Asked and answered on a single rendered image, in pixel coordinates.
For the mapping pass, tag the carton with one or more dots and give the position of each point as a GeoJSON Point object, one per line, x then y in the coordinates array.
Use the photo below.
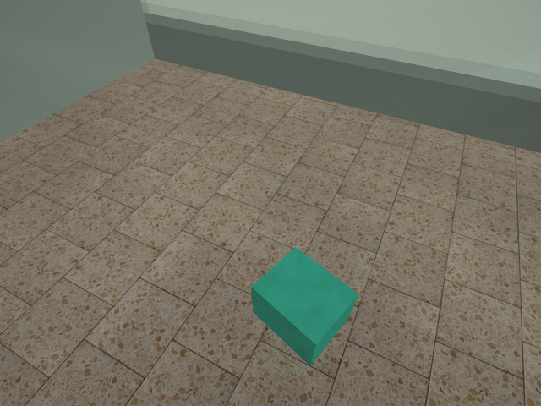
{"type": "Point", "coordinates": [303, 303]}

